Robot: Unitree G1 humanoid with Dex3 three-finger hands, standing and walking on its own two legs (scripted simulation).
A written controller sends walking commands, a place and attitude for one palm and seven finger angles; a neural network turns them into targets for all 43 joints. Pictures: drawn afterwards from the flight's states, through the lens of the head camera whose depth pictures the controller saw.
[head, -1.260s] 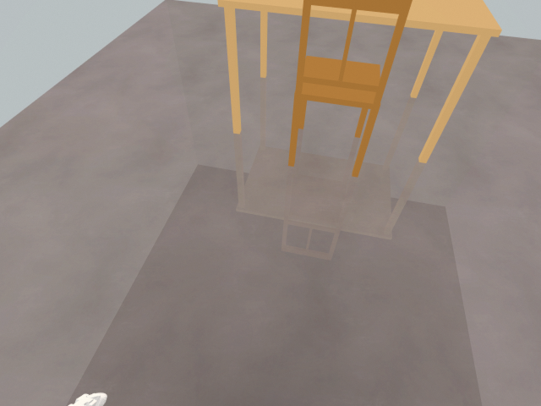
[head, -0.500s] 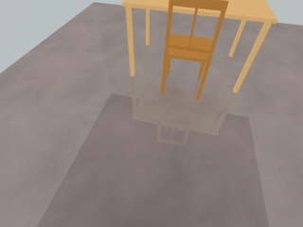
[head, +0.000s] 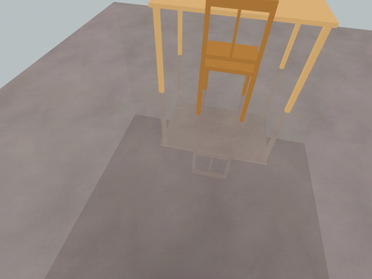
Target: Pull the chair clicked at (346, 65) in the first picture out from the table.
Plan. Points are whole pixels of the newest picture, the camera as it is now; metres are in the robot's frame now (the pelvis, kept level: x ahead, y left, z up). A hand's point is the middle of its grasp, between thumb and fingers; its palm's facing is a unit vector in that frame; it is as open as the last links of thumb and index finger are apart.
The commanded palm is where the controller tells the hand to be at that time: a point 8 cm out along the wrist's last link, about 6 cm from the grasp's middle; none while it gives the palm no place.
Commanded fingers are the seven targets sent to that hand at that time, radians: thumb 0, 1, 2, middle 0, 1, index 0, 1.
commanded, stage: look at it before walking up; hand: left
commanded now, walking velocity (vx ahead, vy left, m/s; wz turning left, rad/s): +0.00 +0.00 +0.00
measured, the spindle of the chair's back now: (235, 34) +1.43 -0.21 -0.10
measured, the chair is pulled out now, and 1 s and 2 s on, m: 0.00 0.00 0.00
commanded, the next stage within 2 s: walk to a spot facing it in 0.28 s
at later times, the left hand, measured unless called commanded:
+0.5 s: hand out of the picture +0.07 +0.24 -0.16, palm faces -0.03 -0.95 -0.32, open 7.4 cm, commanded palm none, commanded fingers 0.00 0.90 0.90 -0.20 -0.30 -0.20 -0.30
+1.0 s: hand out of the picture +0.09 +0.15 -0.17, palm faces -0.15 -0.98 -0.15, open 7.4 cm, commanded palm none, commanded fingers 0.00 0.90 0.90 -0.20 -0.30 -0.20 -0.30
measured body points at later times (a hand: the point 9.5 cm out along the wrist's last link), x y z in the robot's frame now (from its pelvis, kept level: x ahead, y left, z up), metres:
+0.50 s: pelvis +0.01 +0.00 +0.00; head +0.01 +0.00 +0.45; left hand +0.07 +0.29 -0.14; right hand +0.09 -0.29 -0.14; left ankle -0.01 +0.12 -0.75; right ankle +0.00 -0.13 -0.75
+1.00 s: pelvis +0.14 -0.02 +0.00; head +0.17 -0.02 +0.44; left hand +0.10 +0.20 -0.16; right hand +0.19 -0.28 -0.15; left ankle +0.27 +0.09 -0.70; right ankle +0.02 -0.12 -0.75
